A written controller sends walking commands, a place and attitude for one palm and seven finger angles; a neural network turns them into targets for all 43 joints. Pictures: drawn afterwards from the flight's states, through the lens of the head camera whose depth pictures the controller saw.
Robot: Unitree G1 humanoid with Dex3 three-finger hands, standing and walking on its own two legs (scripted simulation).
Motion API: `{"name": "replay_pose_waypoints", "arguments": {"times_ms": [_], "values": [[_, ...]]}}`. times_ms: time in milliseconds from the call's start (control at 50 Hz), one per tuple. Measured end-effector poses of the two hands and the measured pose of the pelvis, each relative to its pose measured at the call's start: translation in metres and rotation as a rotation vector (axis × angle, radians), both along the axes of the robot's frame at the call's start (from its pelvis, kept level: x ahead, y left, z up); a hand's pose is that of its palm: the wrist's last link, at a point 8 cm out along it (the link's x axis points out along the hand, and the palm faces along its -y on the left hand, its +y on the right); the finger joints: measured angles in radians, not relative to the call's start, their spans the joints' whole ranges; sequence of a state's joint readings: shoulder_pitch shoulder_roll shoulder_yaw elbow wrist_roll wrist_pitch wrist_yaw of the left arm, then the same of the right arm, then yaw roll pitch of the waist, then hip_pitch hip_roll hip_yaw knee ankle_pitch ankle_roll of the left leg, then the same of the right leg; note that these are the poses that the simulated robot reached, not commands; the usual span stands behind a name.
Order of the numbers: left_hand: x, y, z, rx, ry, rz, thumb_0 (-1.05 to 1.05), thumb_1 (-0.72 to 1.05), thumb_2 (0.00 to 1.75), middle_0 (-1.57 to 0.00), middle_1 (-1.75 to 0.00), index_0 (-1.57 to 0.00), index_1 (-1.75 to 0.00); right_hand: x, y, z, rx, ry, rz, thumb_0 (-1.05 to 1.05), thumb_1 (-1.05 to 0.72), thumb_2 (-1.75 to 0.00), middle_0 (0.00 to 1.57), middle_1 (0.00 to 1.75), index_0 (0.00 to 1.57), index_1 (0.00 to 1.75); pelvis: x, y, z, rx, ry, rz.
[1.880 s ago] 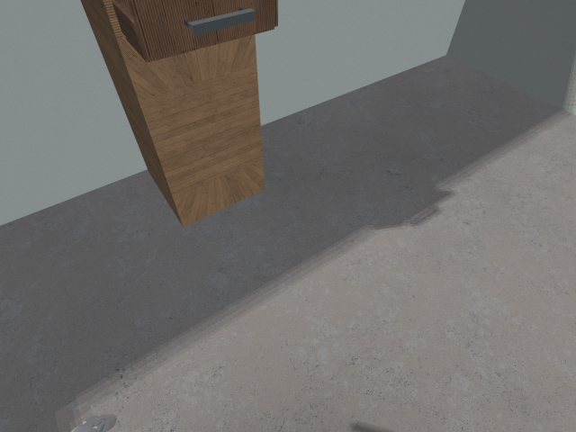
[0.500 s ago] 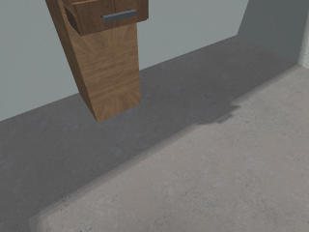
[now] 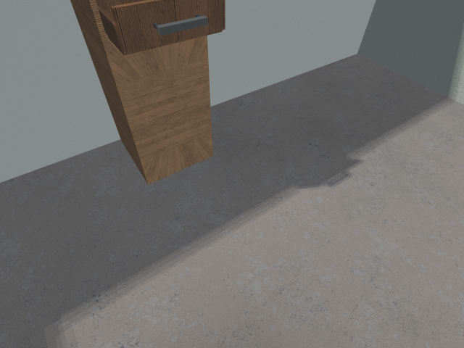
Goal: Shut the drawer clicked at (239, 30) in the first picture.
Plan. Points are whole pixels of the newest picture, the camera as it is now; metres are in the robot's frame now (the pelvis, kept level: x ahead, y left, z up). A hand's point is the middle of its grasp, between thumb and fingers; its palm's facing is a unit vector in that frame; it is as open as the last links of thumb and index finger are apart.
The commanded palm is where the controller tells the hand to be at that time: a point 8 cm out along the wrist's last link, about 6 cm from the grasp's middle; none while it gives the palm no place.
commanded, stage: walk to a spot facing it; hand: left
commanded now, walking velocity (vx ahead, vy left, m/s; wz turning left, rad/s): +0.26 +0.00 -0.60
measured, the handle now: (180, 23) +1.03 +0.24 +0.12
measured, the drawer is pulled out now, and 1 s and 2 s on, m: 0.19 0.19 0.19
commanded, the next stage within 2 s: turn to face it in 2.00 s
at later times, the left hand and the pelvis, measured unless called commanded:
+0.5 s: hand out of the picture +0.06 +0.14 -0.17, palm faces -0.13 -0.98 -0.17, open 7.3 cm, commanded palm none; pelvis +0.09 -0.03 -0.01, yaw -13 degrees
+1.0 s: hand (191, 209) +0.49 +0.14 -0.16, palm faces -0.48 -0.85 -0.22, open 7.3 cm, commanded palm none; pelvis +0.29 +0.00 +0.00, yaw -32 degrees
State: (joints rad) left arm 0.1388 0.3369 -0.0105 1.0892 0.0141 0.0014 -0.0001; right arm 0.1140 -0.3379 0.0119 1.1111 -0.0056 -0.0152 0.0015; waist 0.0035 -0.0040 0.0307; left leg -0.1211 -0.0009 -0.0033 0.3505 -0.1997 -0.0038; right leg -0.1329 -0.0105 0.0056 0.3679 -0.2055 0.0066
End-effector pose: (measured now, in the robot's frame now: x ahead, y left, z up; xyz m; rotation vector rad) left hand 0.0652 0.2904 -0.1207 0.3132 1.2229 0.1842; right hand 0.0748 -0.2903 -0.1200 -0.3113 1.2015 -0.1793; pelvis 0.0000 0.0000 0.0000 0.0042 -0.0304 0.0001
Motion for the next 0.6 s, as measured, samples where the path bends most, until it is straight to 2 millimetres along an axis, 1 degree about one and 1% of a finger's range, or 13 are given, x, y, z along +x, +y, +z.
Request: {"name": "replay_pose_waypoints", "arguments": {"times_ms": [100,200,260,300,340,360,380,420,500,560,600], "values": [[-0.007,-0.009,-0.009,-0.021,0.039,-0.001,0.01,0.91,0.90,-0.20,-0.30,-0.20,-0.30,-0.008,0.008,-0.008,0.020,0.008,-0.029,0.01,-0.90,-0.90,0.20,0.30,0.20,0.30,0.005,0.000,-0.004,0.000,0.005,-0.037],[-0.014,-0.030,-0.022,-0.070,0.116,-0.019,0.01,0.91,0.90,-0.20,-0.30,-0.20,-0.30,-0.029,0.018,-0.023,0.070,0.029,-0.108,0.00,-0.90,-0.90,0.20,0.30,0.20,0.30,0.019,-0.005,-0.011,0.009,0.017,-0.095],[-0.010,-0.049,-0.026,-0.090,0.153,-0.036,0.01,0.91,0.90,-0.20,-0.30,-0.20,-0.30,-0.046,0.018,-0.034,0.100,0.059,-0.169,0.00,-0.90,-0.90,0.20,0.30,0.21,0.30,0.030,-0.014,-0.016,0.012,0.015,-0.136],[-0.004,-0.061,-0.032,-0.098,0.147,-0.044,0.01,0.91,0.90,-0.20,-0.30,-0.20,-0.30,-0.055,0.015,-0.046,0.114,0.097,-0.197,0.00,-0.90,-0.90,0.20,0.30,0.21,0.30,0.038,-0.022,-0.024,0.004,0.014,-0.143],[-0.001,-0.072,-0.034,-0.106,0.130,-0.025,0.01,0.91,0.90,-0.20,-0.30,-0.20,-0.30,-0.058,0.013,-0.049,0.121,0.147,-0.206,0.01,-0.90,-0.90,0.20,0.30,0.21,0.30,0.047,-0.027,-0.025,-0.008,0.014,-0.140],[-0.001,-0.077,-0.033,-0.111,0.130,-0.016,0.01,0.91,0.90,-0.20,-0.30,-0.20,-0.30,-0.055,0.012,-0.048,0.124,0.161,-0.209,0.01,-0.90,-0.90,0.20,0.30,0.20,0.30,0.052,-0.028,-0.024,-0.010,0.016,-0.145],[-0.001,-0.081,-0.031,-0.116,0.138,-0.012,0.01,0.91,0.90,-0.20,-0.30,-0.20,-0.30,-0.050,0.012,-0.045,0.126,0.164,-0.213,0.01,-0.90,-0.90,0.20,0.30,0.20,0.30,0.057,-0.029,-0.021,-0.009,0.018,-0.153],[-0.002,-0.089,-0.026,-0.127,0.173,-0.015,0.00,0.91,0.90,-0.20,-0.30,-0.20,-0.30,-0.031,0.011,-0.038,0.130,0.137,-0.222,0.01,-0.90,-0.90,0.20,0.30,0.20,0.30,0.068,-0.030,-0.015,-0.005,0.024,-0.172],[0.003,-0.096,-0.019,-0.147,0.256,-0.041,0.00,0.91,0.90,-0.20,-0.30,-0.21,-0.30,0.023,0.011,-0.024,0.137,0.021,-0.249,0.01,-0.91,-0.90,0.20,0.30,0.20,0.30,0.092,-0.028,-0.006,0.006,0.040,-0.219],[0.018,-0.092,-0.018,-0.150,0.297,-0.060,0.00,0.91,0.90,-0.21,-0.30,-0.21,-0.30,0.069,0.014,-0.016,0.139,-0.068,-0.257,0.01,-0.91,-0.90,0.20,0.30,0.20,0.30,0.113,-0.023,-0.005,0.006,0.048,-0.256],[0.034,-0.085,-0.020,-0.146,0.311,-0.068,0.01,0.90,0.90,-0.21,-0.30,-0.21,-0.30,0.101,0.018,-0.012,0.137,-0.119,-0.253,0.01,-0.91,-0.90,0.20,0.30,0.20,0.30,0.129,-0.018,-0.006,0.003,0.051,-0.277]]}}
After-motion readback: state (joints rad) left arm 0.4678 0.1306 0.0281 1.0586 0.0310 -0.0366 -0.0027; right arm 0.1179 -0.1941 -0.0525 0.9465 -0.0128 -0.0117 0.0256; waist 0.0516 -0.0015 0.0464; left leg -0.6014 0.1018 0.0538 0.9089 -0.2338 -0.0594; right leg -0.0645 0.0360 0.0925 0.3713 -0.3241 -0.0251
